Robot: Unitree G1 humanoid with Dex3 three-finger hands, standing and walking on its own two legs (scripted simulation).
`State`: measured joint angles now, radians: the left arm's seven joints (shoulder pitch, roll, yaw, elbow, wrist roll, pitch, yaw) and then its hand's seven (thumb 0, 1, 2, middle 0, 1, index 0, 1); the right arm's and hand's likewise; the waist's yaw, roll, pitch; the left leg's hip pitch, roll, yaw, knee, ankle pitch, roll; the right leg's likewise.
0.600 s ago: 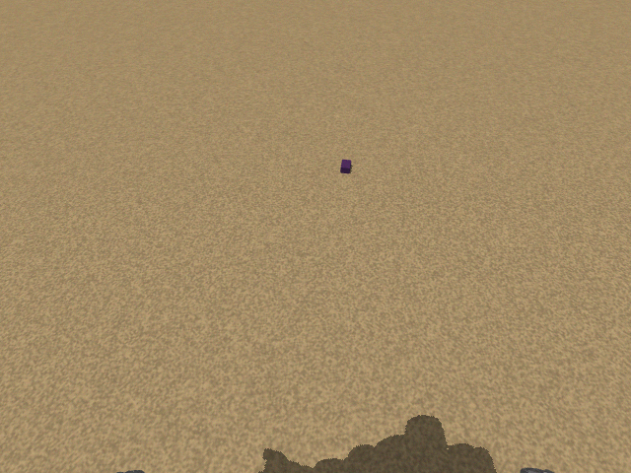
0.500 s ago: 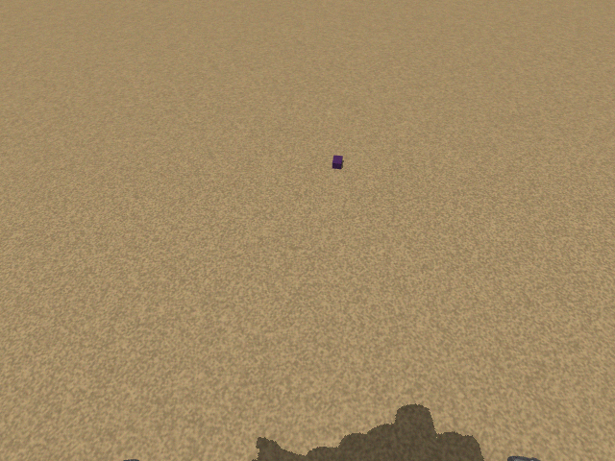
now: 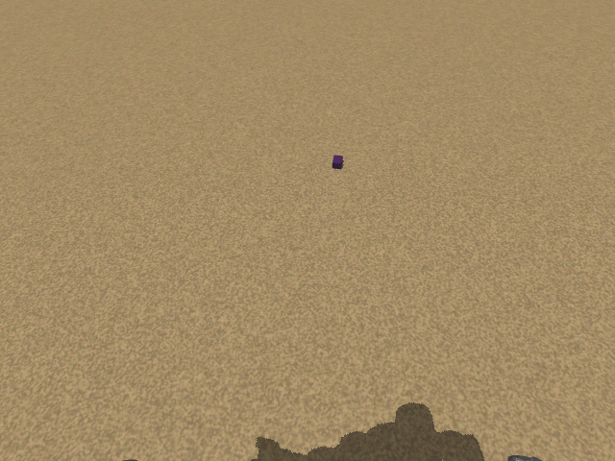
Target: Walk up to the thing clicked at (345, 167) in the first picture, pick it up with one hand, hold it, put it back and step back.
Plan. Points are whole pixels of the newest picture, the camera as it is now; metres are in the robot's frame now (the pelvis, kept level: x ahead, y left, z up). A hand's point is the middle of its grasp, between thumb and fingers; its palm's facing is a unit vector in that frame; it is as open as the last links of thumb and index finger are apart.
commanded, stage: stand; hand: left
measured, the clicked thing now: (337, 162) +1.50 -0.12 -0.77
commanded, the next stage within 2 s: walk up in 0.52 s
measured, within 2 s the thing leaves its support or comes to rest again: neither
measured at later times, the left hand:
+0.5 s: hand out of the picture +0.08 +0.25 -0.16, palm faces -0.02 -0.94 -0.34, open 7.4 cm
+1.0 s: hand (201, 420) +0.19 +0.19 -0.14, palm faces -0.08 -0.92 -0.39, open 7.4 cm
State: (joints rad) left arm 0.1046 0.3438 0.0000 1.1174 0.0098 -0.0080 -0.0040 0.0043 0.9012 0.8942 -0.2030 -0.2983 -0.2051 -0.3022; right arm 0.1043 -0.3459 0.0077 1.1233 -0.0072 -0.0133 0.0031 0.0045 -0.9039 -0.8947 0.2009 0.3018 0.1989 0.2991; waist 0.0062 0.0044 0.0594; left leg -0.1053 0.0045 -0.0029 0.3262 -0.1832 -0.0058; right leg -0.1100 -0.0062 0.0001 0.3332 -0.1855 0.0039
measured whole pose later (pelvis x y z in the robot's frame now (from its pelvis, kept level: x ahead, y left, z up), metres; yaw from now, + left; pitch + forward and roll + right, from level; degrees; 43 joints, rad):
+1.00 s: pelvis +0.12 -0.09 -0.02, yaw -7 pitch -3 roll -1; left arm 0.29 0.40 0.07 0.94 0.02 -0.05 -0.08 0.00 0.90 0.89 -0.20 -0.30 -0.20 -0.30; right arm 0.23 -0.46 -0.08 0.98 -0.02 -0.04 0.06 0.01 -0.91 -0.90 0.20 0.30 0.20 0.30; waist 0.04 0.08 0.05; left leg -0.40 0.07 0.02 1.05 -0.38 0.04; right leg -0.23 -0.01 -0.06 0.54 -0.26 -0.02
